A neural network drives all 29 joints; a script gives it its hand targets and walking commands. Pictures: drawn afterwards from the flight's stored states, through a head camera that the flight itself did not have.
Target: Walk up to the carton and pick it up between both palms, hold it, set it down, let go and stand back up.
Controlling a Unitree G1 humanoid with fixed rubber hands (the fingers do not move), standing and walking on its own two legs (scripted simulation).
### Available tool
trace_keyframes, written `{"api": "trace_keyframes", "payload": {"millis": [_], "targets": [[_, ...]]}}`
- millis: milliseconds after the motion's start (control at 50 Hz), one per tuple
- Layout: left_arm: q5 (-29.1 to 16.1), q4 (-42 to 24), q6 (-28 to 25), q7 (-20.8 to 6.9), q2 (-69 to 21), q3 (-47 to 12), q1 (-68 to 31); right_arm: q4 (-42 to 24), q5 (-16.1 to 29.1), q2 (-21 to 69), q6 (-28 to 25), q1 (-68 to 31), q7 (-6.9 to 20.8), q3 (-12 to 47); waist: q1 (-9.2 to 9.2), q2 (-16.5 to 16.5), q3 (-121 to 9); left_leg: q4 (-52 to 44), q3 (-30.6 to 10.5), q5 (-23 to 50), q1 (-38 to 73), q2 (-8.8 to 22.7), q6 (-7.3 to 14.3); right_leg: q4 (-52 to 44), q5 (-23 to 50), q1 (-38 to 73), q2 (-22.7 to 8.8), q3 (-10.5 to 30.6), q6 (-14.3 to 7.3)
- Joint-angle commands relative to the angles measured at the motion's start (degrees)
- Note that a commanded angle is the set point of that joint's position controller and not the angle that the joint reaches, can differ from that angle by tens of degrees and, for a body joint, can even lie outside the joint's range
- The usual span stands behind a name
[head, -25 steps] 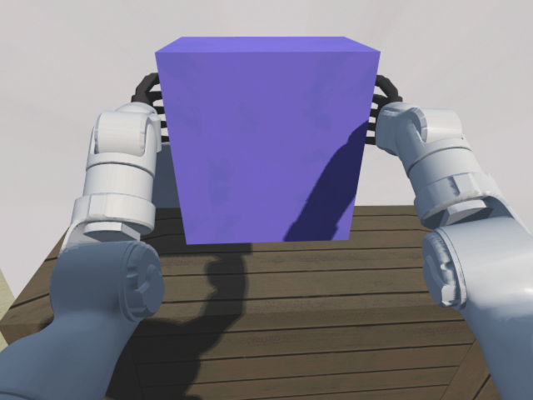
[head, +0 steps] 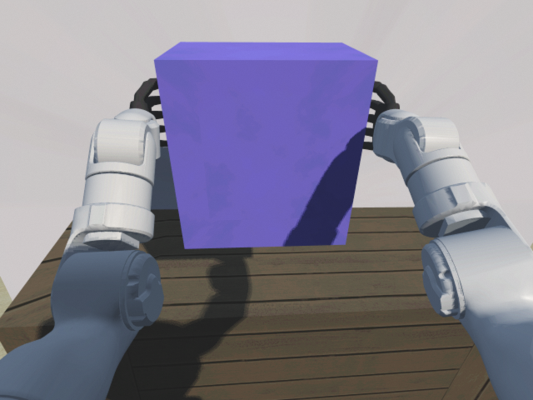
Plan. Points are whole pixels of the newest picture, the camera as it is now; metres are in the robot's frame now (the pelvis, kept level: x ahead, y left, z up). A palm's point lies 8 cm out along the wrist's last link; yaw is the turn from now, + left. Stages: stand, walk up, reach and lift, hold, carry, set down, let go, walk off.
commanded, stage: hold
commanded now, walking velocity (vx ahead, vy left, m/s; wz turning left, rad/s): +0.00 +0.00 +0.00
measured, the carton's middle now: (264, 144) +0.40 +0.01 +0.29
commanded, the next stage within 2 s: none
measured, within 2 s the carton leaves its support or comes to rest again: neither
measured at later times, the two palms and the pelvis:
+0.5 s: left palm (151, 129) +0.38 +0.17 +0.32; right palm (385, 132) +0.37 -0.17 +0.32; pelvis +0.01 -0.01 +0.00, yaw -1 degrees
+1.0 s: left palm (147, 130) +0.38 +0.17 +0.32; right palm (383, 134) +0.37 -0.16 +0.32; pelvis +0.00 -0.01 +0.00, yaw -1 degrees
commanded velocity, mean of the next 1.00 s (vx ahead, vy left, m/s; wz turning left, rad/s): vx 0.00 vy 0.00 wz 0.00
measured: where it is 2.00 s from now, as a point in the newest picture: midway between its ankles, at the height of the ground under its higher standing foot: outside the picture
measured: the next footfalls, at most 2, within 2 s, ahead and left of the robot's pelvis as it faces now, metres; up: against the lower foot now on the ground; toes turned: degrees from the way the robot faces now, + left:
none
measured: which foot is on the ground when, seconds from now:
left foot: down 0.00-1.00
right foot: down 0.00-1.00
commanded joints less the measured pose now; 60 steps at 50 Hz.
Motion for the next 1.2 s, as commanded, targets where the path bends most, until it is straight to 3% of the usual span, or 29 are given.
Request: {"api": "trace_keyframes", "payload": {"millis": [0, 20, 40, 80, 140, 220, 260, 300, 380, 420, 460, 500, 560, 620, 640, 660, 700, 740, 800, 840, 860, 880, 940, 1000, 1060, 1080, 1100, 1160, 1180], "targets": [[-13.6, -8.8, -4.2, -10.4, -33.6, -14.2, -48.2, -16.8, 8.2, 32.0, -0.8, -47.4, 10.1, 0.5, -2.43, 3.6, -14.4, -3.6, 1.4, 9.0, 14.1, -1.2, -2.1, -4.5, 5.0, -4.2, 0.2, 1.9, 2.4], [-14.2, -9.0, -4.5, -10.5, -34.1, -14.3, -50.8, -17.7, 7.9, 33.4, -1.1, -50.2, 10.6, 0.5, -1.14, 3.3, -13.6, -4.2, 1.4, 5.8, 11.1, -1.2, -1.5, -4.3, 1.6, -5.4, 0.0, 1.9, 2.3], [-14.3, -7.2, -4.7, -10.5, -34.8, -14.1, -51.4, -15.3, 7.2, 33.5, -1.2, -50.7, 11.0, -0.6, -1.39, 3.5, -10.6, -4.6, 1.1, 3.6, 8.9, -0.9, -1.5, -4.3, -0.3, -7.4, -0.2, 2.1, 2.0], [-14.4, -7.9, -5.3, -10.5, -35.0, -13.5, -51.1, -16.7, 7.7, 35.3, -1.8, -51.5, 11.5, 1.0, 0.10, 3.0, -14.5, -4.0, 1.1, 6.4, 9.3, -1.0, -1.3, -3.6, 3.0, -4.9, -0.1, 2.2, 2.0], [-14.1, -8.2, -5.2, -10.2, -34.8, -13.3, -48.9, -18.0, 9.9, 35.1, -1.8, -51.2, 11.0, 3.2, 0.58, 3.5, -17.3, -1.7, 1.1, 13.7, 12.9, -1.3, -1.9, -3.2, 9.5, -3.5, 0.4, 2.2, 2.1], [-13.3, -7.5, -4.7, -10.6, -34.0, -12.1, -47.6, -19.4, 10.3, 35.5, -2.0, -51.6, 10.5, 4.2, 1.59, 1.4, -16.1, -1.9, 1.4, 13.0, 12.4, -1.6, -1.0, -3.4, 9.1, -3.8, 0.2, 2.3, 2.8], [-13.4, -9.2, -4.5, -10.7, -33.5, -12.9, -47.6, -18.5, 10.8, 35.1, -1.4, -49.3, 10.2, 4.5, 0.76, 2.0, -15.9, -1.4, 1.3, 15.4, 13.3, -1.6, -1.6, -2.9, 12.4, -3.1, 0.3, 2.3, 2.9], [-14.5, -12.3, -4.2, -10.8, -34.3, -14.6, -46.9, -22.7, 11.8, 34.7, -1.4, -48.9, 9.9, 5.1, -0.24, 2.9, -20.0, -0.8, 1.4, 17.6, 15.6, -1.8, -2.0, -2.9, 15.3, -1.1, 0.5, 2.4, 3.0], [-14.7, -15.0, -3.5, -10.8, -34.2, -15.5, -46.4, -24.1, 11.6, 33.8, -0.9, -47.2, 9.4, 4.5, -1.31, 3.9, -19.6, -0.8, 1.3, 18.1, 16.8, -1.8, -2.4, -2.9, 16.5, -1.1, 0.3, 2.0, 3.2], [-13.9, -13.4, -3.4, -11.2, -33.6, -14.8, -45.2, -24.0, 11.6, 34.8, -0.9, -47.8, 9.2, 5.7, -0.35, 2.4, -16.9, -0.9, 1.3, 17.4, 15.3, -2.0, -1.9, -2.9, 16.8, -1.5, 0.1, 2.0, 3.6], [-13.9, -11.8, -3.4, -11.3, -34.5, -15.4, -44.8, -22.9, 11.7, 34.9, -1.1, -48.0, 9.1, 6.1, -0.30, 3.4, -13.8, -0.6, 1.1, 16.3, 13.4, -1.9, -2.0, -2.6, 15.4, -3.5, 0.0, 2.1, 3.4], [-15.0, -14.0, -3.8, -11.1, -35.7, -17.0, -46.0, -23.9, 12.0, 35.7, -1.1, -48.0, 9.0, 6.1, -1.14, 3.8, -15.0, -0.1, 0.8, 17.8, 13.7, -1.7, -2.3, -2.2, 16.4, -3.5, 0.2, 2.1, 3.3], [-15.5, -17.4, -3.8, -10.8, -35.3, -17.6, -46.0, -27.7, 13.1, 36.6, -0.9, -47.6, 8.4, 7.6, -0.70, 3.5, -19.6, 0.2, 0.9, 18.8, 15.9, -2.1, -2.1, -1.9, 19.5, -0.8, 0.0, 2.2, 4.0], [-14.7, -14.3, -3.5, -10.6, -35.3, -16.8, -45.9, -25.3, 12.5, 36.9, -0.9, -48.5, 8.5, 7.1, -0.26, 3.2, -14.9, -0.3, 0.8, 15.8, 14.1, -2.0, -1.5, -2.4, 15.8, -4.2, -0.4, 2.2, 4.0], [-15.4, -16.0, -3.8, -10.6, -35.7, -17.6, -45.8, -27.5, 12.7, 37.8, -1.2, -48.6, 8.5, 7.9, -0.07, 2.3, -17.8, 0.0, 0.8, 16.6, 14.6, -1.9, -1.3, -2.0, 16.8, -2.7, -0.2, 2.2, 4.1], [-14.9, -12.9, -3.7, -10.6, -35.3, -17.0, -46.2, -24.6, 12.1, 37.2, -0.9, -48.9, 8.6, 7.0, -0.16, 2.7, -13.9, -0.5, 0.8, 14.2, 12.9, -1.8, -1.3, -2.3, 14.2, -5.0, -0.3, 2.4, 3.8], [-15.7, -16.4, -4.1, -10.3, -35.4, -17.4, -47.4, -26.9, 12.5, 37.7, -0.9, -49.1, 8.6, 7.0, -0.11, 2.4, -18.3, -0.5, 0.7, 15.3, 14.6, -1.9, -1.3, -2.2, 14.7, -3.3, 0.0, 2.3, 3.8], [-15.4, -11.3, -3.9, -10.3, -35.5, -16.6, -46.6, -24.4, 11.7, 37.2, -0.9, -50.3, 8.8, 6.3, 0.17, 2.1, -14.3, -0.7, 0.9, 12.3, 12.2, -1.8, -0.9, -2.9, 11.9, -5.8, -0.4, 2.5, 3.7], [-15.8, -12.4, -4.6, -10.4, -35.8, -16.6, -46.2, -26.3, 12.1, 38.6, -1.3, -50.4, 8.7, 7.4, 0.62, 1.2, -18.2, -0.4, 0.9, 13.9, 12.6, -2.0, -0.6, -2.2, 14.4, -3.2, -0.3, 2.7, 3.9], [-15.7, -11.8, -4.5, -10.1, -36.2, -17.1, -46.9, -24.3, 12.3, 37.3, -1.1, -49.9, 8.8, 6.7, -0.09, 3.1, -16.8, 0.0, 0.6, 14.5, 13.0, -1.8, -1.3, -2.2, 13.9, -4.8, -0.2, 2.6, 3.5], [-16.0, -11.0, -4.6, -10.2, -36.2, -17.0, -47.2, -24.2, 12.1, 37.8, -1.2, -50.5, 8.8, 6.9, 0.12, 2.3, -16.4, -0.2, 0.8, 13.4, 12.4, -1.9, -1.0, -2.5, 12.6, -5.3, -0.2, 2.6, 3.6], [-16.6, -14.1, -5.0, -10.1, -36.2, -17.9, -47.8, -26.2, 12.4, 38.3, -1.3, -49.8, 8.7, 7.1, -0.27, 2.4, -20.2, -0.1, 0.8, 15.1, 14.2, -1.9, -1.2, -2.2, 14.8, -3.3, -0.1, 2.7, 3.8], [-15.6, -10.1, -4.6, -10.0, -36.4, -16.8, -48.3, -20.1, 11.1, 36.2, -0.7, -48.9, 9.3, 4.7, -0.69, 3.7, -14.0, -1.2, 0.8, 10.9, 11.8, -1.5, -1.5, -2.9, 8.3, -6.8, -0.2, 2.7, 2.8], [-16.7, -10.4, -5.0, -9.8, -37.4, -17.7, -49.7, -21.2, 10.8, 36.0, -1.3, -51.4, 9.9, 3.7, -0.78, 4.9, -16.3, -1.2, 0.5, 10.6, 11.2, -1.2, -1.9, -2.9, 7.1, -6.7, 0.1, 2.7, 2.1], [-15.9, -8.5, -5.3, -9.4, -36.4, -15.8, -49.7, -18.1, 10.8, 36.4, -1.3, -51.1, 10.4, 4.2, 0.20, 3.4, -15.2, -1.2, 0.6, 10.7, 11.1, -1.2, -1.4, -2.7, 7.0, -7.1, 0.0, 2.8, 2.4], [-16.2, -9.6, -5.5, -9.4, -36.3, -15.5, -49.2, -21.0, 11.4, 37.2, -1.8, -52.0, 10.4, 4.9, 1.08, 2.8, -18.8, -1.0, 0.8, 11.8, 11.8, -1.5, -1.1, -2.7, 8.2, -5.3, 0.0, 2.9, 2.6], [-16.6, -10.3, -5.7, -9.2, -36.5, -16.5, -50.3, -20.0, 11.4, 37.0, -1.7, -51.8, 10.4, 4.4, 0.22, 3.5, -18.9, -0.7, 0.6, 12.5, 12.2, -1.4, -1.5, -2.5, 8.8, -6.0, 0.1, 2.8, 2.5], [-15.7, -7.6, -5.6, -9.0, -36.3, -15.2, -50.2, -18.7, 11.5, 37.0, -2.1, -53.1, 10.7, 5.0, 1.51, 3.1, -16.7, -0.7, 0.6, 11.7, 11.4, -1.4, -1.1, -2.6, 6.8, -7.6, 0.2, 2.6, 2.5], [-16.2, -9.4, -5.8, -8.9, -36.9, -15.8, -50.4, -19.7, 11.7, 36.7, -2.2, -52.6, 10.7, 4.4, 0.93, 3.8, -18.9, -0.8, 0.5, 12.3, 12.3, -1.2, -1.4, -2.6, 7.1, -6.6, 0.4, 2.6, 2.3]]}}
